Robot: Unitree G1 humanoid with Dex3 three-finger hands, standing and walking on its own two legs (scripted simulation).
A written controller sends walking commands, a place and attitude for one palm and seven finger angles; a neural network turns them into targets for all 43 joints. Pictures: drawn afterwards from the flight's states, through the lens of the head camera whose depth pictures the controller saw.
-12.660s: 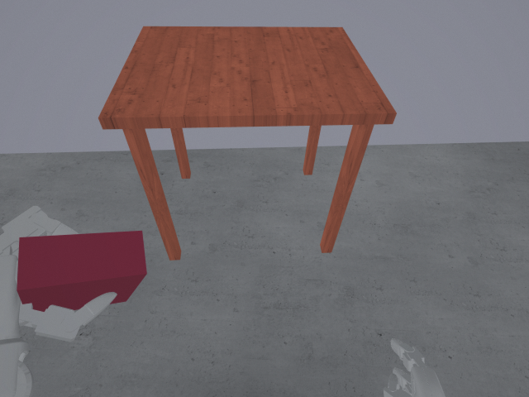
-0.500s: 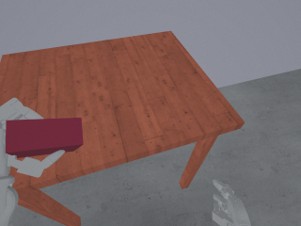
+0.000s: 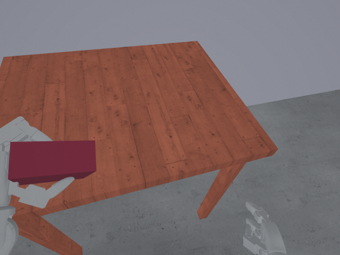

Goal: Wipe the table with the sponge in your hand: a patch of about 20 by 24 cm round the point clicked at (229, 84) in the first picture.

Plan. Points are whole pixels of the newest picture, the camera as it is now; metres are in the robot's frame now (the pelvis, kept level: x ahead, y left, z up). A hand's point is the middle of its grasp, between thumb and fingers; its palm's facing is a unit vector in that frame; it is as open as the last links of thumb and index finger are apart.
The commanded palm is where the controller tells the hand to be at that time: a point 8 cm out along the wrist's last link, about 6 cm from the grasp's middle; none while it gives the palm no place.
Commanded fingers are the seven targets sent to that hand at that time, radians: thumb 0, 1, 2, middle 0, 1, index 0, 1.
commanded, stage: look again from close up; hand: left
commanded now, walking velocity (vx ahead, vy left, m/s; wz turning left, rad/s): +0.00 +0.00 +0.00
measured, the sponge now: (65, 163) +0.23 +0.21 +0.15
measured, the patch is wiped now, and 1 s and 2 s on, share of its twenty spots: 0.00 0.00 0.00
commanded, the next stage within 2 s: turn the palm down, sponge in hand in 0.04 s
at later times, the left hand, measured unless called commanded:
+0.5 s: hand (48, 171) +0.21 +0.23 +0.16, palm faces +0.35 -0.74 -0.58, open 9.4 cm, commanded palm +0.16 +0.28 +0.19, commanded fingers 0.00 0.10 1.30 -1.20 -1.60 -1.20 -1.60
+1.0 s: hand (37, 164) +0.21 +0.24 +0.17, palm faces +0.34 -0.44 -0.83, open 9.4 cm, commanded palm +0.17 +0.26 +0.21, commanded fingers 0.00 0.10 1.30 -1.20 -1.60 -1.20 -1.60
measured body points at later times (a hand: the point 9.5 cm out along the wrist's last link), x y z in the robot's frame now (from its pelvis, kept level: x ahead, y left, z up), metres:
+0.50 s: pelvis -0.01 -0.01 -0.01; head +0.00 -0.02 +0.44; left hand +0.18 +0.26 +0.19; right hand +0.19 -0.23 -0.10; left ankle -0.04 +0.08 -0.74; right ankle +0.05 -0.11 -0.74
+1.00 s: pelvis +0.00 -0.05 -0.01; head +0.02 -0.08 +0.43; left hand +0.19 +0.26 +0.22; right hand +0.22 -0.28 -0.11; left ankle -0.05 +0.08 -0.74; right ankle +0.05 -0.11 -0.74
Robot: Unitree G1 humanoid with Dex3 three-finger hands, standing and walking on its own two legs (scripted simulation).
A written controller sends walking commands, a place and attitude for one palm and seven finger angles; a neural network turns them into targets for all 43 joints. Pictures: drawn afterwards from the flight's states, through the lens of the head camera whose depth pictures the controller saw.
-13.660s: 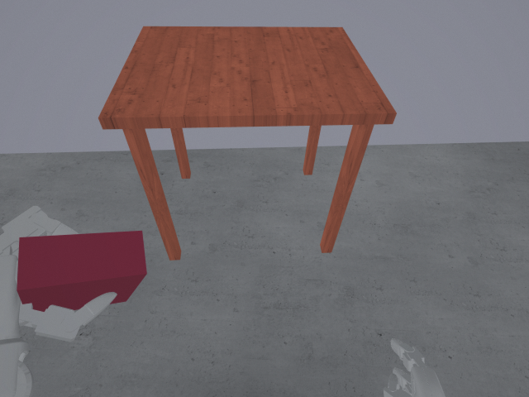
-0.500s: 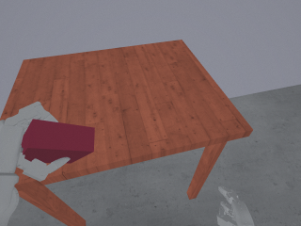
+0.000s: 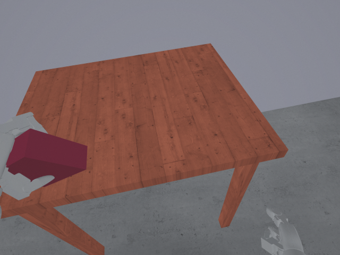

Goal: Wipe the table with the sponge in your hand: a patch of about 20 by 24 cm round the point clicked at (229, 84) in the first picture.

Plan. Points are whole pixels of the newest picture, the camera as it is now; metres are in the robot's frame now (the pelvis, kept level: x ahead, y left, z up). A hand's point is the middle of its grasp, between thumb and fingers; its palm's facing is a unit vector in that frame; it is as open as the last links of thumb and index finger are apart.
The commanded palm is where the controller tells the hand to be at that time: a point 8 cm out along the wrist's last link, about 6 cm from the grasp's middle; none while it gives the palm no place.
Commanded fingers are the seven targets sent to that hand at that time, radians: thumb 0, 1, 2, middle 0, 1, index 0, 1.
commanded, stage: turn the palm down, sponge in hand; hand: left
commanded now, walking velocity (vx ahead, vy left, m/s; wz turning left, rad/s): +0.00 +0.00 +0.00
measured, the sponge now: (47, 163) +0.23 +0.27 +0.15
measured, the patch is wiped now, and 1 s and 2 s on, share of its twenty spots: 0.00 0.00 0.00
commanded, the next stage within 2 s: move the sponge above the wiping area in 1.34 s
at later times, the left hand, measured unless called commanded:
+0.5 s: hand (14, 149) +0.24 +0.32 +0.19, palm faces +0.21 -0.25 -0.95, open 9.4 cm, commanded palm +0.20 +0.32 +0.25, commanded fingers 0.00 0.10 1.30 -1.20 -1.60 -1.20 -1.60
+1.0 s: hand (12, 144) +0.24 +0.32 +0.19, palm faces +0.12 -0.04 -0.99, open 9.4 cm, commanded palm +0.20 +0.32 +0.26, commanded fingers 0.00 0.10 1.30 -1.20 -1.60 -1.20 -1.60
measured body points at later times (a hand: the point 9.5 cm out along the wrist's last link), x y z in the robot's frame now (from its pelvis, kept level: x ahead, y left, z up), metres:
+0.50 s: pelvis +0.01 +0.04 +0.02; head +0.00 +0.00 +0.47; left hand +0.22 +0.33 +0.24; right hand +0.24 -0.16 -0.06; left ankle -0.04 +0.13 -0.72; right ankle +0.04 -0.07 -0.72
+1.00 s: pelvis +0.00 +0.04 +0.02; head +0.01 +0.00 +0.47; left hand +0.23 +0.32 +0.25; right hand +0.26 -0.15 -0.06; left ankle -0.04 +0.13 -0.72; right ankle +0.04 -0.06 -0.72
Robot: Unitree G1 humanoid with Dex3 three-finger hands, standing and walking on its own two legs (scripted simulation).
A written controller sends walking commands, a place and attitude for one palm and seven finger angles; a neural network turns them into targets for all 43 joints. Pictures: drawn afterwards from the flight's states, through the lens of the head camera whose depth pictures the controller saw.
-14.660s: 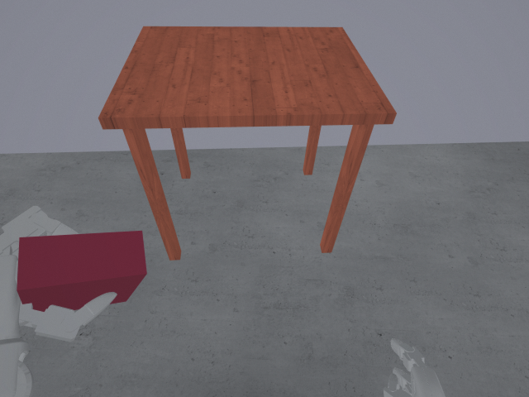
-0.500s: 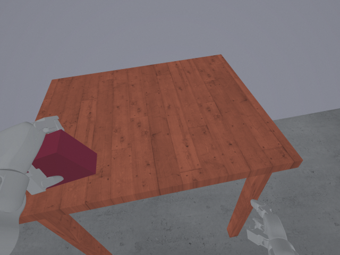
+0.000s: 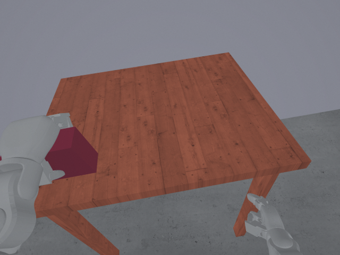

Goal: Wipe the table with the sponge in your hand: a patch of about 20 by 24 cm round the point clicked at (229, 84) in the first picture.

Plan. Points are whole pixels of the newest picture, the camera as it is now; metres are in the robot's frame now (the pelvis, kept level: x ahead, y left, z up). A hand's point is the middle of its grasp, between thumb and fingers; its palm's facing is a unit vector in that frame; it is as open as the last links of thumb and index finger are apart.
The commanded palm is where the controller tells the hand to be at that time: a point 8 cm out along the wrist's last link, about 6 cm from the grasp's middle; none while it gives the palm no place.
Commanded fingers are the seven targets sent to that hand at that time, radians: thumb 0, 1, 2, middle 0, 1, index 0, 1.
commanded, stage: turn the palm down, sponge in hand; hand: left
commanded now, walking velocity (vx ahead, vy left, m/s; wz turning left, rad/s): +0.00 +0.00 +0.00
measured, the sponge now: (59, 160) +0.24 +0.29 +0.14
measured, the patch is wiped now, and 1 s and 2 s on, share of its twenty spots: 0.00 0.00 0.00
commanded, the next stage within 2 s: move the sponge above the wiping area in 0.34 s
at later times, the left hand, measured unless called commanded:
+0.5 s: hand (58, 158) +0.22 +0.26 +0.17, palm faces +0.13 -0.04 -0.99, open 9.4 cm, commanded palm +0.19 +0.26 +0.23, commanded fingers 0.00 0.10 1.30 -1.20 -1.60 -1.20 -1.60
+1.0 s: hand (74, 152) +0.25 +0.25 +0.15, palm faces +0.10 -0.04 -0.99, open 9.4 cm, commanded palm +0.22 +0.26 +0.21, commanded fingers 0.00 0.10 1.30 -1.20 -1.60 -1.20 -1.60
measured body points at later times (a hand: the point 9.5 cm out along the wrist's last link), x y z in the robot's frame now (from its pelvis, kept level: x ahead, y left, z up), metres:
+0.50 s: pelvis -0.01 -0.02 +0.00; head -0.02 -0.07 +0.44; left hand +0.21 +0.26 +0.22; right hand +0.24 -0.22 -0.08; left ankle -0.05 +0.09 -0.74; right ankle +0.04 -0.11 -0.74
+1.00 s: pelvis -0.02 -0.03 +0.00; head -0.02 -0.08 +0.44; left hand +0.24 +0.25 +0.20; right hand +0.22 -0.25 -0.10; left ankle -0.05 +0.09 -0.74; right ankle +0.04 -0.11 -0.74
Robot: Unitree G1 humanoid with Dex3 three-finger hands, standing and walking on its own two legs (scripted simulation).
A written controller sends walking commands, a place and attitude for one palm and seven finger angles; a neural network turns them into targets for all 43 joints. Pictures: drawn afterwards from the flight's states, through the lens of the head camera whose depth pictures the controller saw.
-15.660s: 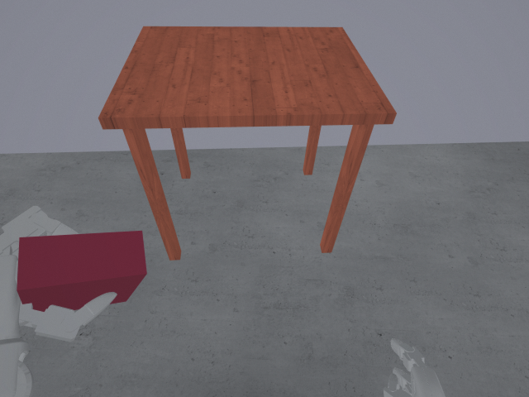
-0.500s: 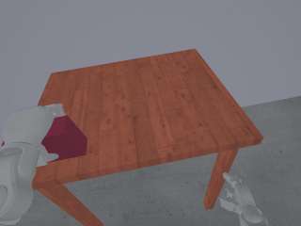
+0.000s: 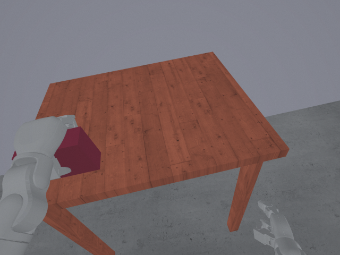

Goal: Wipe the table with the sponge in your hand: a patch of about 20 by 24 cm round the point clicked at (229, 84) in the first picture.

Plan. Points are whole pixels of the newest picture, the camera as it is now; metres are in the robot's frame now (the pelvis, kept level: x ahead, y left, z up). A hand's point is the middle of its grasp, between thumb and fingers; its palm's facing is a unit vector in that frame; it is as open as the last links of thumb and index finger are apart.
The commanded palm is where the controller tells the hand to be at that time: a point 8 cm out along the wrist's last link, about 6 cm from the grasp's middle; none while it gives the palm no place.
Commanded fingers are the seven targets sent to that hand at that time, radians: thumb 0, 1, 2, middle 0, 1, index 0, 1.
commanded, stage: move the sponge above the wiping area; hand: left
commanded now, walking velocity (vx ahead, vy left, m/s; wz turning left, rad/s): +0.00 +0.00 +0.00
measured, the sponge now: (65, 159) +0.26 +0.29 +0.12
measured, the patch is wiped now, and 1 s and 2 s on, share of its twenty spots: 0.00 0.00 0.00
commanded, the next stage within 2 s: none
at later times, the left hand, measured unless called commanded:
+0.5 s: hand (66, 146) +0.28 +0.29 +0.14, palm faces +0.08 -0.06 -0.99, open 9.4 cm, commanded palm +0.25 +0.28 +0.20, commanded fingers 0.00 0.10 1.30 -1.20 -1.60 -1.20 -1.60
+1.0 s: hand (80, 142) +0.31 +0.27 +0.12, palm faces +0.06 -0.08 -0.99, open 9.4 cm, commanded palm +0.28 +0.27 +0.19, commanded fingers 0.00 0.10 1.30 -1.20 -1.60 -1.20 -1.60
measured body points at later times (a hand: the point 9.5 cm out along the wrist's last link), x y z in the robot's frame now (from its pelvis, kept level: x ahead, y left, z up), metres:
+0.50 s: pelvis +0.01 +0.01 +0.00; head +0.01 -0.03 +0.45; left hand +0.28 +0.29 +0.19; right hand +0.26 -0.19 -0.09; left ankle -0.03 +0.11 -0.74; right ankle +0.06 -0.08 -0.74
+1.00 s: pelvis +0.02 +0.02 +0.01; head +0.02 -0.02 +0.45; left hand +0.30 +0.27 +0.18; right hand +0.27 -0.17 -0.09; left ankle -0.03 +0.11 -0.74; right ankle +0.06 -0.08 -0.74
